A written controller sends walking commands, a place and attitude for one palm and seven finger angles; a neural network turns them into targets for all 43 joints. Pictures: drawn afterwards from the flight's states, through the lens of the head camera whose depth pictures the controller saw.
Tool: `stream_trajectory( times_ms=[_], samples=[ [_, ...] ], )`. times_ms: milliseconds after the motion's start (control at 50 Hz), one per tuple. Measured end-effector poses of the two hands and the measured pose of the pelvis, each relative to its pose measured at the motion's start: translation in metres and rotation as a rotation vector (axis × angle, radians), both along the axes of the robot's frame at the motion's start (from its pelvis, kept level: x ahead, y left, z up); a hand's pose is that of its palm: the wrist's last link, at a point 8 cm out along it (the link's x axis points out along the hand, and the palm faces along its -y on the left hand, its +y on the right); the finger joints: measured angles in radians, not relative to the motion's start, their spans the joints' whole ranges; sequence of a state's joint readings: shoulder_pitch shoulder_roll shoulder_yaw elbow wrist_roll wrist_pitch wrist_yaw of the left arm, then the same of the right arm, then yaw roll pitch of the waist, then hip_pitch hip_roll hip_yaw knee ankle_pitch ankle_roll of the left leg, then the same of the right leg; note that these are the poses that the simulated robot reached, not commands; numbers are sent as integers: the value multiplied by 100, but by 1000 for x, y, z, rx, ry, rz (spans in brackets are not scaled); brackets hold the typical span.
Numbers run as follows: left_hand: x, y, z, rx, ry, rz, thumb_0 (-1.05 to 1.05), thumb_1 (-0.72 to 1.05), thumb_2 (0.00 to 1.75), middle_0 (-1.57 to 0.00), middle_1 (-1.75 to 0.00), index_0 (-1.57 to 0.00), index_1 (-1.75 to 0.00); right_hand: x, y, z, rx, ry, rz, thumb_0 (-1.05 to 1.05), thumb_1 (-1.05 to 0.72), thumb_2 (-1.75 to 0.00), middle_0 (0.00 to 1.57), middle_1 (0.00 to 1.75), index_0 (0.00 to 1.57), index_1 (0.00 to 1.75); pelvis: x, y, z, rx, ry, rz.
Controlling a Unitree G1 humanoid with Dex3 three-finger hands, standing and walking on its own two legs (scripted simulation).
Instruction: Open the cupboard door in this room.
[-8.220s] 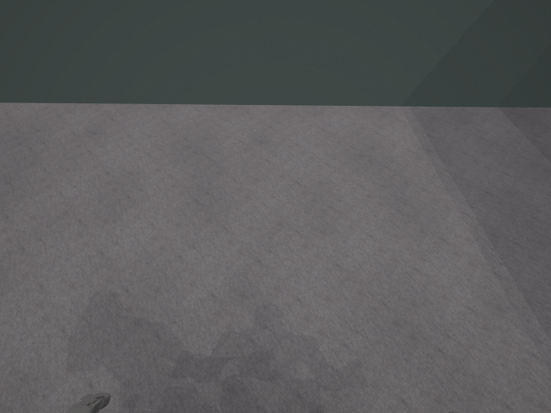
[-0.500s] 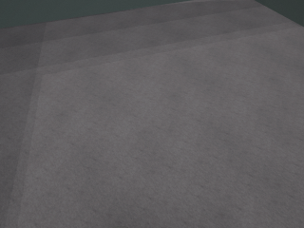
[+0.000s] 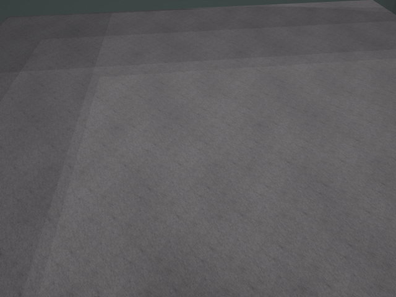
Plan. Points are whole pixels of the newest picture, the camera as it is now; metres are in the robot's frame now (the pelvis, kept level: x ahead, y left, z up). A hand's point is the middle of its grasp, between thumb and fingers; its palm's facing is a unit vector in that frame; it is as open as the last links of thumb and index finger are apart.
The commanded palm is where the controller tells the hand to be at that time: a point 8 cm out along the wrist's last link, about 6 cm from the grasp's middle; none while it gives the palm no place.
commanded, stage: turn or walk to find it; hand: left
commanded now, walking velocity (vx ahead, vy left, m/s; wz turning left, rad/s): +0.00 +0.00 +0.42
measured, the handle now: out of the picture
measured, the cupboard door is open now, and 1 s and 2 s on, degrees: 0 0 0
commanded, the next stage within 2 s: none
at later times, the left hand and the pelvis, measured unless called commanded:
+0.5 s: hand out of the picture -0.05 +0.19 -0.17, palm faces +0.28 -0.93 -0.24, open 7.4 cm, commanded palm none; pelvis -0.05 -0.01 +0.00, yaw +15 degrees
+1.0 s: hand out of the picture -0.06 +0.21 -0.15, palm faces +0.40 -0.87 -0.27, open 7.4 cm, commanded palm none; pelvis -0.08 -0.02 +0.00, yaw +24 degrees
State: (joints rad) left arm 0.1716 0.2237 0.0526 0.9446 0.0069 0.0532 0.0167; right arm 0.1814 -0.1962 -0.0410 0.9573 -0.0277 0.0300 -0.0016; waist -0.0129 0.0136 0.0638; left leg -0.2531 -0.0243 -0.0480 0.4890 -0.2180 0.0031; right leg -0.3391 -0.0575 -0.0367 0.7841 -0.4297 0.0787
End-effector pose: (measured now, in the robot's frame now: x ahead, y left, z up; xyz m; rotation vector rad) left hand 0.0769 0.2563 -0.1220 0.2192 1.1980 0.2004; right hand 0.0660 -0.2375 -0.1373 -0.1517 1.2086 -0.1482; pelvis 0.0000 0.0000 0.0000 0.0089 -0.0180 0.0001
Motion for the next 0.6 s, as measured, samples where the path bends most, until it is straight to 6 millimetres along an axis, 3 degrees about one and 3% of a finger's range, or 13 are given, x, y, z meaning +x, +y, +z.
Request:
stream_trajectory(
  times_ms=[100,200,320,440,560,600],
  samples=[
    [-8,-27,7,24,-68,9,0,91,89,-20,-30,-19,-30,-19,-24,-20,29,52,7,0,-90,-90,20,30,20,30,-12,-21,-7,11,-9,51],
    [-39,-43,16,18,-55,69,0,91,89,-20,-30,-20,-30,-28,-41,-17,27,101,42,0,-90,-90,20,30,20,30,-19,-30,1,29,-18,104],
    [-74,-49,11,-3,-21,141,0,91,89,-20,-30,-20,-30,-35,-48,-11,1,146,93,0,-91,-90,20,30,19,30,-27,-33,4,28,-15,168],
    [-119,-35,-4,-29,25,224,0,91,89,-20,-30,-20,-30,-20,-31,-4,-37,144,184,0,-91,-90,20,30,19,30,-39,-23,1,18,-7,224],
    [-174,-5,-33,-64,92,320,0,91,89,-20,-30,-20,-30,12,11,3,-73,23,282,0,-91,-90,20,30,19,30,-56,1,-12,1,-9,273],
    [-188,2,-35,-67,128,336,0,91,89,-20,-30,-20,-30,16,24,11,-70,-14,302,0,-91,-90,20,30,19,30,-60,6,-10,-4,-13,273]
  ],
)
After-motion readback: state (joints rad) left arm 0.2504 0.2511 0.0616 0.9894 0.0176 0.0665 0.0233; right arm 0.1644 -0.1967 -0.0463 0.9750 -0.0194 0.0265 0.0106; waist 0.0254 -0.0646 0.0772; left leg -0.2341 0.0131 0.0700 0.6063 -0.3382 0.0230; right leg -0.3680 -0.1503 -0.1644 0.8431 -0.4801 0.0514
